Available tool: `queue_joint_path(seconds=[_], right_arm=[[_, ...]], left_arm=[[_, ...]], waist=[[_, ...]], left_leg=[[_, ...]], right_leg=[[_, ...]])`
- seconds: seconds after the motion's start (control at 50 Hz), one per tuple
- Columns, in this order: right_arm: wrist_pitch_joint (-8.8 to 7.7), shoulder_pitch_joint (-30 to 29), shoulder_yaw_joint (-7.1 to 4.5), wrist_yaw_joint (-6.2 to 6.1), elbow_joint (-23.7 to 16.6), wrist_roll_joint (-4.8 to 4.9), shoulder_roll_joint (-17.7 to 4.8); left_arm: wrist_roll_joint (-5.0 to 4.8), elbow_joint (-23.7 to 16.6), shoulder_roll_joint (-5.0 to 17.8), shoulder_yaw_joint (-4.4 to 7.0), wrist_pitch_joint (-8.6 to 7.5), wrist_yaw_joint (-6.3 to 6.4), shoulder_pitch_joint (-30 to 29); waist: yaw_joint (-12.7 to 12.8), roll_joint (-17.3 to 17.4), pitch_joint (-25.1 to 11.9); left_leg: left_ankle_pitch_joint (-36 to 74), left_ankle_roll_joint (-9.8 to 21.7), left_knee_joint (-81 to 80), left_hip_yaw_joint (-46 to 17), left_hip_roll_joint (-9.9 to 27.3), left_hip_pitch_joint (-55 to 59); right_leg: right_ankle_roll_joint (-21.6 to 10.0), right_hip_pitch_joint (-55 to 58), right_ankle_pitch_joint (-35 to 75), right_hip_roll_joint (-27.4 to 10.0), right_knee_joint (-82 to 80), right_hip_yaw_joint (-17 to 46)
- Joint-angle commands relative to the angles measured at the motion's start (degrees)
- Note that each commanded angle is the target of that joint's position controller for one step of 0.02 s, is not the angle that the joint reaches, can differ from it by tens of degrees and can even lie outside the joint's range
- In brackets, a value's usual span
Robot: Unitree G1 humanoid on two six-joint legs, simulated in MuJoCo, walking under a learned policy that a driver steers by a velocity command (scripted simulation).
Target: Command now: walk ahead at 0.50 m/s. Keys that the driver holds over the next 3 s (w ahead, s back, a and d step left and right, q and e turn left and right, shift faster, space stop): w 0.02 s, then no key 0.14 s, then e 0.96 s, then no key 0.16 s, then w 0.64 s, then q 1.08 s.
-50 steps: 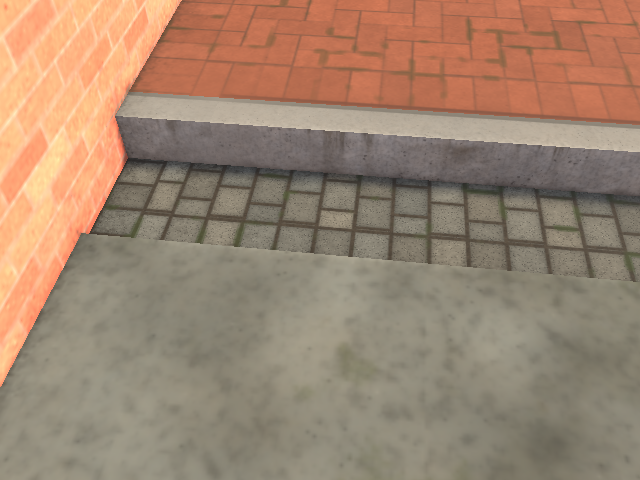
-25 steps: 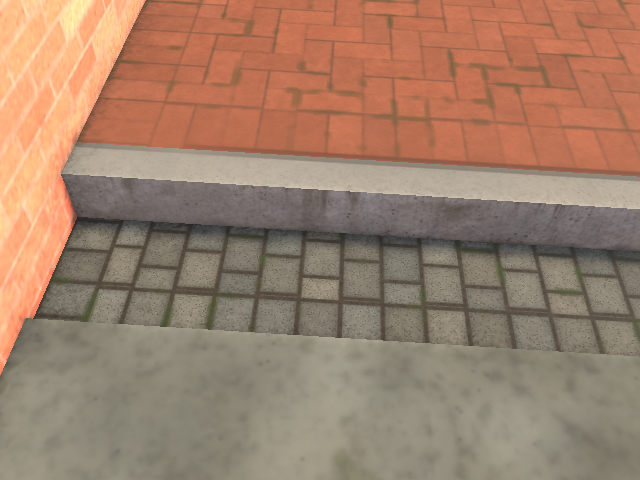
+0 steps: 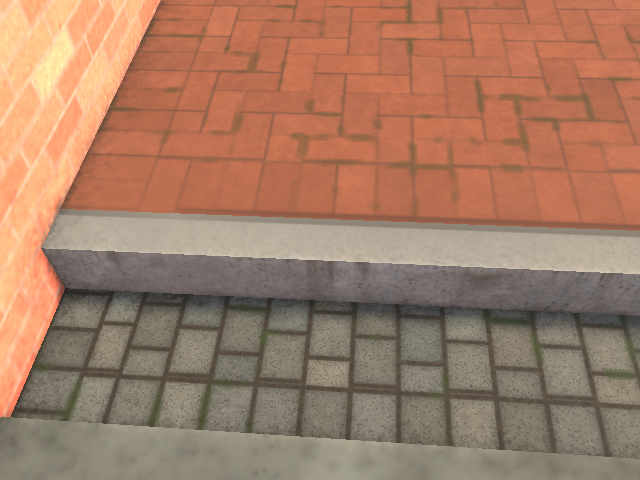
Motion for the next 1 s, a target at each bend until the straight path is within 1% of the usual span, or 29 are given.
queue_joint_path(seconds=[0.02, 0.06, 0.12, 0.16, 0.24, 0.28, 0.3, 0.32, 0.34, 0.36, 0.38, 0.4, 0.42, 0.44, 0.48, 0.54, 0.58, 0.6, 0.66, 0.68, 0.7, 0.72, 0.74, 0.76, 0.78, 0.8, 0.82, 0.86, 1.0], right_arm=[[0.81, 3.7, -1.2, -0.52, -2.2, -0.36, -2.5], [1.21, 0.5, -1.55, -0.91, -3.4, -0.95, -3.1], [1.08, -4.0, -1.04, -0.69, -4.8, -1.53, -1.4], [1.07, -8.0, -0.52, -0.26, -5.5, -1.41, -0.4], [1.16, -13.1, -0.64, 0.07, -7.3, -1.37, -2.3], [0.71, -12.2, -1.26, 0.06, -7.6, -1.69, -4.4], [0.33, -9.3, -1.69, -0.05, -6.7, -1.94, -5.4], [-0.09, -5.5, -2.46, -0.47, -5.4, -2.46, -7.6], [-0.82, 4.0, -1.65, -0.78, -2.9, -5.39, -7.9], [-0.16, 6.1, -2.67, -0.73, -3.3, -4.45, -11.0], [1.01, 5.4, -2.23, -0.6, -4.9, -2.53, -9.1], [1.66, 1.8, -1.53, -0.85, -5.9, -2.48, -7.2], [2.33, -2.9, -0.83, -1.43, -6.9, -2.8, -5.5], [2.91, -5.7, -0.46, -2.01, -7.5, -2.82, -4.8], [3.89, -8.3, -0.37, -2.26, -8.0, -3.32, -4.9], [4.33, -8.9, -0.85, -1.67, -7.9, -3.41, -6.2], [4.74, -9.4, -1.24, -1.25, -8.0, -3.35, -7.1], [4.6, -14.2, -2.69, -2.26, -9.3, -1.13, -10.9], [5.23, -15.1, -2.86, -3.39, -8.7, 0.15, -10.7], [5.69, -14.0, -2.73, -3.33, -7.9, 0.25, -9.3], [6.28, -11.4, -2.23, -2.86, -7.0, -0.15, -6.3], [6.27, -13.7, -1.82, -3.07, -10.2, -0.97, -4.4], [5.88, -19.5, -2.56, -3.27, -11.6, -1.29, -6.1], [5.8, -17.2, -2.97, -3.18, -11.2, -0.73, -6.8], [5.88, -14.3, -3.49, -3.34, -9.4, -1.32, -7.7], [5.86, -13.0, -3.95, -3.62, -8.3, -2.17, -8.6], [5.72, -12.8, -4.03, -3.56, -8.1, -2.43, -8.2], [5.36, -12.9, -3.86, -3.28, -8.4, -1.71, -7.0], [4.63, -17.0, -2.8, -2.51, -10.2, -0.9, -5.9]], left_arm=[[0.28, -1.5, 5.3, 0.84, -1.08, 0.09, 1.0], [0.62, -0.7, 7.1, 1.07, -1.16, 0.83, 2.2], [0.64, 0.1, 6.9, 0.7, -0.29, 1.87, 3.1], [0.37, 0.9, 7.4, 0.62, 0.14, 2.24, 4.7], [-0.57, 2.8, 8.3, 0.85, 1.61, 2.58, 7.3], [-1.1, 2.4, 9.2, 1.43, 2.37, 3.0, 6.1], [-1.5, 1.9, 9.1, 1.58, 2.69, 3.26, 4.5], [-1.37, 1.1, 8.5, 1.49, 2.79, 3.39, 4.5], [1.26, 0.4, 5.5, 0.94, 1.89, 3.18, 9.8], [-0.71, 1.1, 0.6, 0.05, 2.23, 3.6, 17.5], [0.26, 1.7, 5.3, 1.16, 3.34, 3.93, 15.3], [0.96, 1.0, 6.5, 1.92, 4.04, 3.47, 11.3], [1.16, 0.1, 6.1, 2.01, 4.68, 2.92, 8.2], [1.34, -0.7, 5.7, 2.05, 5.5, 2.41, 6.3], [1.8, -0.8, 4.7, 1.74, 7.52, 1.74, 7.4], [1.38, -2.1, 3.7, 1.16, 9.25, 1.16, 7.2], [1.24, -3.6, 4.5, 1.09, 9.79, 0.74, 6.0], [-2.13, -5.3, 6.4, 2.08, 9.99, 2.07, 3.5], [-0.57, -5.0, 6.9, 2.66, 10.31, 2.77, 7.5], [-0.14, -4.5, 7.3, 3.18, 10.37, 2.78, 9.0], [0.27, -5.0, 9.9, 3.97, 10.28, 3.25, 10.2], [0.59, -7.7, 17.6, 5.28, 9.67, 3.82, 8.5], [2.58, -8.0, 15.6, 4.56, 7.62, 3.81, 7.6], [2.29, -8.9, 14.7, 4.23, 5.88, 4.01, 3.3], [0.66, -10.1, 13.3, 4.04, 4.98, 4.03, -0.8], [-0.47, -10.8, 11.5, 3.45, 4.69, 3.95, -2.8], [-0.66, -10.9, 10.2, 2.91, 4.64, 4.03, -2.7], [-0.49, -10.7, 9.5, 2.58, 4.76, 4.25, -0.2], [-0.78, -11.9, 13.0, 3.86, 5.75, 4.89, 1.8]], waist=[[-1.8, -6.3, -2.2], [-2.1, -4.9, -0.2], [-1.6, -5.3, -0.7], [0.1, -5.8, -1.3], [1.7, -6.5, -1.0], [0.5, -6.9, -1.9], [-1.4, -6.5, -2.9], [-2.5, -4.7, -5.6], [-1.4, 1.8, -9.4], [-0.9, 13.4, -18.5], [-3.0, 9.3, -21.5], [-2.0, 5.7, -17.2], [-0.7, 4.6, -12.4], [0.2, 5.8, -9.0], [1.5, 7.1, -6.9], [1.7, 7.7, -6.5], [1.3, 8.5, -6.9], [1.5, 8.5, -6.5], [3.7, 5.0, -6.9], [4.0, 2.4, -6.0], [3.7, -7.6, -2.6], [2.8, -21.5, 1.5], [4.0, -14.2, 1.7], [0.6, -12.2, 1.3], [-1.2, -9.7, 0.6], [-1.5, -8.7, -0.7], [-1.7, -8.5, -1.9], [-1.3, -8.0, -4.1], [1.4, -10.6, -4.1]], left_leg=[[5.1, -0.2, -2.5, -2.2, 4.8, -6.4], [8.7, -1.7, -7.5, -1.5, 4.3, -8.9], [17.1, -2.7, -20.3, 0.3, 2.6, -6.8], [22.6, -2.5, -27.8, 1.8, 0.6, -2.9], [21.1, -2.4, -35.1, 0.5, -1.7, -2.0], [17.5, -1.6, -38.5, -0.6, -2.3, -0.8], [20.1, -0.8, -42.6, -0.1, -2.9, 3.3], [31.4, 0.3, -45.5, -0.2, -1.9, 11.3], [54.6, 1.1, -40.8, -5.3, 7.3, 26.0], [72.9, 10.7, -37.4, -17.6, 21.7, 41.4], [68.0, 12.4, -39.3, -18.8, 22.0, 38.8], [56.9, 11.4, -42.3, -14.7, 19.0, 32.7], [45.8, 9.9, -45.2, -11.5, 16.5, 26.4], [37.7, 9.0, -48.1, -8.6, 14.8, 20.9], [26.5, 8.6, -50.9, -3.9, 12.0, 13.2], [16.3, 8.8, -52.5, -0.8, 12.1, 9.4], [11.6, 8.2, -52.3, -0.2, 12.8, 9.0], [8.0, 9.0, -54.9, -2.2, 14.8, 8.4], [1.4, 5.8, -52.1, 0.2, 14.5, 7.1], [-2.3, 3.0, -47.7, 3.1, 12.5, 4.4], [-7.1, -2.1, -35.0, 9.1, 7.0, -2.4], [-16.6, -6.2, -20.7, 10.5, -3.9, -14.7], [-15.9, -5.1, -10.2, 0.1, -4.1, -14.2], [-9.8, -4.1, -8.1, -2.4, -3.4, -14.1], [-5.2, -4.0, -7.3, -2.8, -2.8, -13.2], [-2.3, -4.3, -6.7, -3.0, -2.6, -13.1], [-0.5, -4.7, -5.0, -2.7, -3.1, -11.3], [1.4, -5.5, -4.8, -2.8, -4.0, -10.4], [0.6, -7.5, -22.4, -4.0, -5.2, -6.5]], right_leg=[[-9.7, 5.5, 5.8, -14.8, -16.2, 15.2], [-10.0, 5.2, 21.2, -14.8, -15.9, 11.8], [-7.6, 5.6, 35.0, -11.9, -13.3, 5.0], [-6.3, 5.8, 34.7, -10.6, -12.5, 2.9], [-6.6, 11.4, 32.5, -12.5, -7.8, 7.3], [-5.9, 14.3, 30.3, -13.4, -3.2, 11.1], [-4.7, 14.4, 28.0, -12.5, 0.2, 12.0], [-2.7, 12.3, 25.5, -9.1, 5.7, 11.2], [-0.3, 5.0, 11.4, -4.9, 15.8, 8.0], [1.6, -8.6, -23.1, 3.0, 32.6, 3.0], [1.4, -11.2, -32.7, 2.9, 40.9, 4.8], [1.6, -11.9, -28.9, 0.9, 43.9, 6.3], [2.1, -12.2, -25.1, -1.1, 43.5, 6.2], [2.8, -11.3, -22.3, -2.6, 41.8, 6.2], [3.9, -6.7, -19.6, -2.4, 38.8, 3.9], [3.3, -2.4, -17.7, -2.9, 30.5, 2.0], [2.5, 0.1, -15.6, -3.1, 25.6, 1.3], [2.9, -0.1, -14.8, -4.7, 23.6, 1.7], [0.4, 7.3, -8.3, -3.5, 12.4, -0.6], [-1.4, 10.2, -7.4, -2.8, 8.2, 0.5], [-5.4, 11.6, -6.8, -9.2, -3.0, 12.2], [-14.6, 8.1, -5.5, -23.0, -12.0, 36.3], [-16.3, 3.5, -8.3, -22.4, -13.8, 37.0], [-12.9, 3.4, -7.3, -19.7, -13.0, 31.2], [-9.2, 4.0, -6.3, -16.9, -11.3, 26.8], [-7.3, 5.4, -3.7, -15.7, -10.1, 24.7], [-6.9, 5.3, 1.2, -14.5, -9.2, 22.8], [-7.4, 8.3, 7.3, -13.5, -7.8, 21.9], [-8.3, 12.4, 5.3, -12.5, -5.8, 26.5]])
Next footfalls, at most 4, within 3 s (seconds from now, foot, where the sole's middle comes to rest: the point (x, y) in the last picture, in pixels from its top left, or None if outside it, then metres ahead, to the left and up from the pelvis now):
0.32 left None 0.32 0.12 -0.78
0.70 right None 0.18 -0.09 -0.78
1.20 left None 0.27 0.11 -0.78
1.60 right None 0.15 -0.13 -0.78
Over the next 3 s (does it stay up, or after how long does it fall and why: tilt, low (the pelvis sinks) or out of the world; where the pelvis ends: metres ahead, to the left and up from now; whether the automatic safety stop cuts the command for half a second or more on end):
stays up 0.44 -0.18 0.00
